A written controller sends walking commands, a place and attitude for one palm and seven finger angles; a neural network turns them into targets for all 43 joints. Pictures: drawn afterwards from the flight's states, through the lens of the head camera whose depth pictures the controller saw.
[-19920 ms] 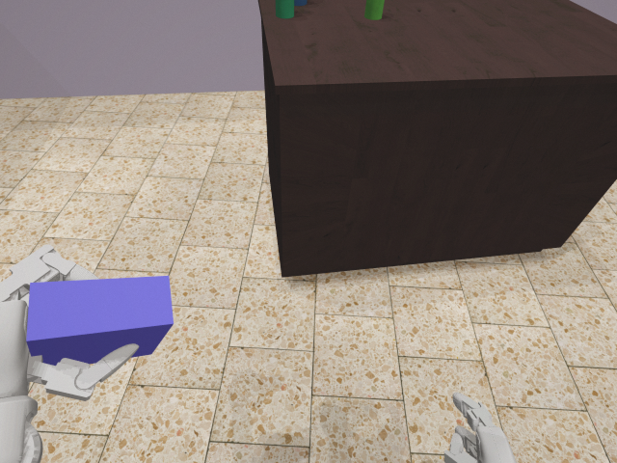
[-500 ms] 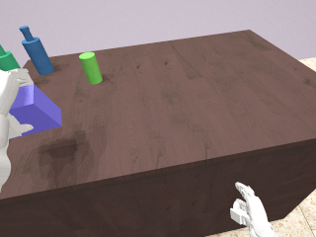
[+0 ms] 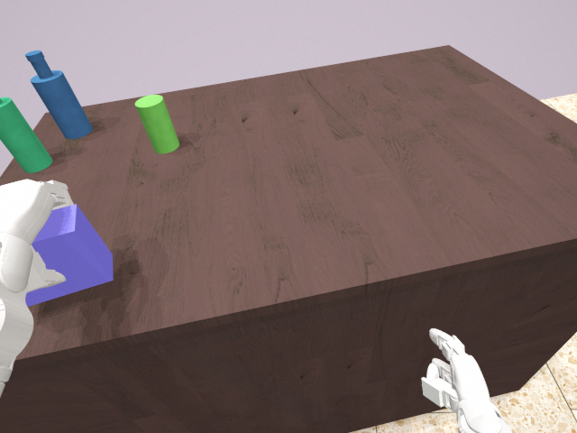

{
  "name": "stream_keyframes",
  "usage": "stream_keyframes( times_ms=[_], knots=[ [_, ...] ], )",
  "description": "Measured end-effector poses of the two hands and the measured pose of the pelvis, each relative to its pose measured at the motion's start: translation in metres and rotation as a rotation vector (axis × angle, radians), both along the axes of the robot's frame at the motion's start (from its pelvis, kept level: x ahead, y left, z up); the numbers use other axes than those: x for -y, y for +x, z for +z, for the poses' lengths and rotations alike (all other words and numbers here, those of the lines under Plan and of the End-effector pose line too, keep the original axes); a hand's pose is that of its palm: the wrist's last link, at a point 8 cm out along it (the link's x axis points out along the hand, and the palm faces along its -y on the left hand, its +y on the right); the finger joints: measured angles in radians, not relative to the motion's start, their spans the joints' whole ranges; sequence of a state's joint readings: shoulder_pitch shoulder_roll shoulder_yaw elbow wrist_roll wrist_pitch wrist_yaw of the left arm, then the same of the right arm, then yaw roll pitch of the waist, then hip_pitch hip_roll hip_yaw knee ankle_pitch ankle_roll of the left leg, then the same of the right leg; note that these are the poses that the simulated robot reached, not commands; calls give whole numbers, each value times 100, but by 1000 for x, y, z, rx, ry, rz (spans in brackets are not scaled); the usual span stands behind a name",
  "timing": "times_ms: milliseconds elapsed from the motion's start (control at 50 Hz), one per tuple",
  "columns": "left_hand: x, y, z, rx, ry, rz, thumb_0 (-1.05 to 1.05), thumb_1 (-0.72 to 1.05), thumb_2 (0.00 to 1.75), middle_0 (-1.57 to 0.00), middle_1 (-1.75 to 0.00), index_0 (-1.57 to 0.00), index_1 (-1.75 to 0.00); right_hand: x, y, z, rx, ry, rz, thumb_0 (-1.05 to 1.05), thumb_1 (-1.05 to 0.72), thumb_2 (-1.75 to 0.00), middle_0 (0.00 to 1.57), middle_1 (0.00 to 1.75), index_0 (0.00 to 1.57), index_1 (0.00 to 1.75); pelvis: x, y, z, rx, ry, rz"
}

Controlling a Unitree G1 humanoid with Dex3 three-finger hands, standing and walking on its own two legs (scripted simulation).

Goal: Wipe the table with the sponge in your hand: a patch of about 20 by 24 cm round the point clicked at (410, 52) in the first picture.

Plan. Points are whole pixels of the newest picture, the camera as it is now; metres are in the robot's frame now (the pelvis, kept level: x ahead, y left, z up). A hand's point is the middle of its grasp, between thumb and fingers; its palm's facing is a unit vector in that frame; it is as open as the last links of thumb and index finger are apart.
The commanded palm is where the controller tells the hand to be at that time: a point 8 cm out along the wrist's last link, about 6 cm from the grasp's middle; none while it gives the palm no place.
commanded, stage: lower the sponge onto the table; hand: left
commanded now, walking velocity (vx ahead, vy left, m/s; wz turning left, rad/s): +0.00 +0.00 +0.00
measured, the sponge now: (53, 265) +0.25 +0.36 +0.14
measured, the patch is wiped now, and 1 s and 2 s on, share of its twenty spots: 0.05 0.15 0.30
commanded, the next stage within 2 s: wipe forward along the first lane in 0.68 s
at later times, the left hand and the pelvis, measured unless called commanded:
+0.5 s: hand (59, 258) +0.25 +0.34 +0.16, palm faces +0.04 -0.02 -1.00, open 9.2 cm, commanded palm +0.22 +0.33 +0.22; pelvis +0.01 +0.01 +0.00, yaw +0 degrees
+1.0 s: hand (62, 254) +0.26 +0.34 +0.15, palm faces +0.03 -0.03 -1.00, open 9.3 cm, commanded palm +0.24 +0.34 +0.20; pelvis +0.01 +0.01 +0.00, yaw +1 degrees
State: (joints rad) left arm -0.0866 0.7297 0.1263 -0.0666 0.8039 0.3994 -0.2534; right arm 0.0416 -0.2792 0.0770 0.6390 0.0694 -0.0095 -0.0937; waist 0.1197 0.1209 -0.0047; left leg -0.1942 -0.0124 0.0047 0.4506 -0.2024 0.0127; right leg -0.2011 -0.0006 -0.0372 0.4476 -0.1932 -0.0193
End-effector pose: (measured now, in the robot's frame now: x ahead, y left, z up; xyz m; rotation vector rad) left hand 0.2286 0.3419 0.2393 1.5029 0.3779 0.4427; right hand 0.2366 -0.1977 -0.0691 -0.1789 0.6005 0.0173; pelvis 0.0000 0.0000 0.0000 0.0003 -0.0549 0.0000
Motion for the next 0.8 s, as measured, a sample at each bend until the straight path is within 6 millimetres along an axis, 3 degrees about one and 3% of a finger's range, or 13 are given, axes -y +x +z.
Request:
stream_keyframes(
  times_ms=[80,220,340,540,800],
  knots=[
    [8,-4,-34,-132,-23,-45,0,-43,104,-82,-142,-82,-142,8,-4,-4,-13,-38,3,1,-91,-90,21,30,20,30,1,0,-1,-4,-1,16],
    [24,1,-20,-29,42,-217,0,-43,104,-82,-142,-82,-142,7,-8,-5,-23,-77,-3,1,-91,-90,20,30,20,30,3,5,-1,20,-9,21],
    [15,12,-24,-9,16,-167,0,-43,104,-82,-141,-82,-142,4,-8,-6,-32,-41,-21,1,-91,-90,20,30,20,30,0,7,0,10,-5,-3],
    [8,-4,-29,0,-7,-134,0,-43,104,-82,-141,-82,-142,-1,2,-3,-28,-53,3,1,-91,-90,20,30,20,30,-7,12,0,1,-8,4],
    [7,6,-31,-18,7,-131,0,-45,104,-83,-139,-83,-140,-11,3,1,-24,-36,6,1,-91,-90,21,30,20,30,-10,10,1,-4,-6,8]
  ],
)
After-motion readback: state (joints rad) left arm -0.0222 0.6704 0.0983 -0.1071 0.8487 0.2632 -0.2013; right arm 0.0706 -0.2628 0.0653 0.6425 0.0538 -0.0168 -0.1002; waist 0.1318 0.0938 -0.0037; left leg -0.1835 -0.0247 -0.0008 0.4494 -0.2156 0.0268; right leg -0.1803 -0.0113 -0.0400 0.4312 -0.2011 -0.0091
